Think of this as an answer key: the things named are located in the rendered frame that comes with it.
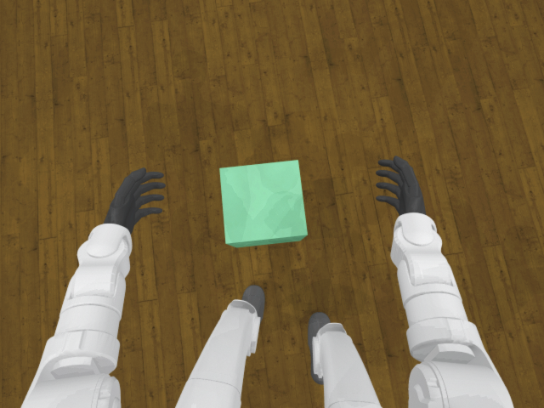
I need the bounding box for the left robot upper arm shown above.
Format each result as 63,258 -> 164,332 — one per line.
25,373 -> 121,408

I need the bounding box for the right robot foot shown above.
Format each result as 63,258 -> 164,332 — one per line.
308,312 -> 331,385

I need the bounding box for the robot right hand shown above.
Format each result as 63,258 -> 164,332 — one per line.
376,156 -> 426,216

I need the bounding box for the carton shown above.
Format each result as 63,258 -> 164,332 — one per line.
219,160 -> 308,247

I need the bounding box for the robot left hand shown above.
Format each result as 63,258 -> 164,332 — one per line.
104,167 -> 166,235

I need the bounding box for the right robot forearm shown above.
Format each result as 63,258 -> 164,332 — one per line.
390,212 -> 514,408

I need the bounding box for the left robot foot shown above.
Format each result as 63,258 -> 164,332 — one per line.
242,285 -> 265,323

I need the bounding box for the robot foot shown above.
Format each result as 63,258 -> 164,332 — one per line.
242,285 -> 265,323
308,312 -> 331,385

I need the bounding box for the right robot upper arm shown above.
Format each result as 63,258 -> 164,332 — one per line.
408,360 -> 512,408

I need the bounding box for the left robot forearm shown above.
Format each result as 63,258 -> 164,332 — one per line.
20,224 -> 132,408

